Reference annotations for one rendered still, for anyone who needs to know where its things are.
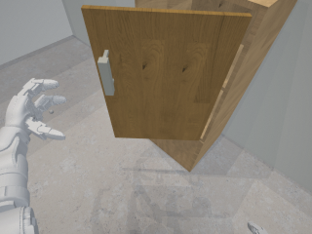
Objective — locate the left robot hand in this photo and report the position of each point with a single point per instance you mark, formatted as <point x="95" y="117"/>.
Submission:
<point x="21" y="108"/>

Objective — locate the right robot hand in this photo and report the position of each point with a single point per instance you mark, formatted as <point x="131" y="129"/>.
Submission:
<point x="256" y="229"/>

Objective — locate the handle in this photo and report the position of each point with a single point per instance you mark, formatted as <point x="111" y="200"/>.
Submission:
<point x="106" y="74"/>

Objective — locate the left robot upper arm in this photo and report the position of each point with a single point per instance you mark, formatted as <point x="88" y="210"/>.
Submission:
<point x="20" y="220"/>

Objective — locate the cupboard door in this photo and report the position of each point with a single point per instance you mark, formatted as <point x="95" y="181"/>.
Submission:
<point x="168" y="66"/>

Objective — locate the left robot forearm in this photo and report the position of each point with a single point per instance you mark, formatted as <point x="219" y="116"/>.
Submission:
<point x="13" y="168"/>

